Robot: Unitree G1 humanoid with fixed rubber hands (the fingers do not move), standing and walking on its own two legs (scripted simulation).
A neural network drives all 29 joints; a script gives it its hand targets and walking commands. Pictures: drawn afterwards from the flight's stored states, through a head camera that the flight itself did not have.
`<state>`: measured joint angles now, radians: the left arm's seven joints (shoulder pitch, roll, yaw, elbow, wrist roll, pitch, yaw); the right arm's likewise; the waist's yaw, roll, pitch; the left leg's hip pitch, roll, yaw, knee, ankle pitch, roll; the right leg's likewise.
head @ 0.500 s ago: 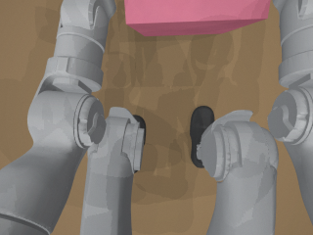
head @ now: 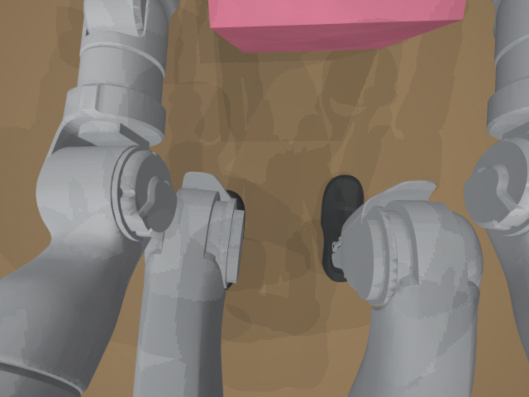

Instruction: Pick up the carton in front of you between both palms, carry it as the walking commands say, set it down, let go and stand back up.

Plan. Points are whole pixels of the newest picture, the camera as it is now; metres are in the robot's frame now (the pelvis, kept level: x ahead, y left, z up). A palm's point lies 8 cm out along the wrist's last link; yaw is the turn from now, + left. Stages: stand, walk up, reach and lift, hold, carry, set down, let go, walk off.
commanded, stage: set down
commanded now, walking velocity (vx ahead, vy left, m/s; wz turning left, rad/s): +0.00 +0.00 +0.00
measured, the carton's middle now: out of the picture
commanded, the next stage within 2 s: let go in 1.48 s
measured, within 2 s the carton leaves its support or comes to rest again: neither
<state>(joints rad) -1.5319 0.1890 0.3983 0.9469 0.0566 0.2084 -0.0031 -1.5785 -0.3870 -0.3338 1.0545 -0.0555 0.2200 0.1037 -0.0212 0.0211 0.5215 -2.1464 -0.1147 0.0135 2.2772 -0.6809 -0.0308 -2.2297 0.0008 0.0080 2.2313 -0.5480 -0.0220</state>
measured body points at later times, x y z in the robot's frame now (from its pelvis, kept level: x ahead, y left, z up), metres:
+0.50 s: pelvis +0.01 +0.00 +0.00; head +0.39 -0.02 +0.22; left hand +0.59 +0.16 -0.17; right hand +0.59 -0.24 -0.17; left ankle +0.10 +0.11 -0.33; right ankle +0.12 -0.11 -0.33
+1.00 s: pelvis +0.01 +0.00 +0.12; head +0.36 -0.03 +0.39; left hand +0.60 +0.15 +0.00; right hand +0.60 -0.24 +0.00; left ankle +0.10 +0.11 -0.33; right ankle +0.12 -0.11 -0.33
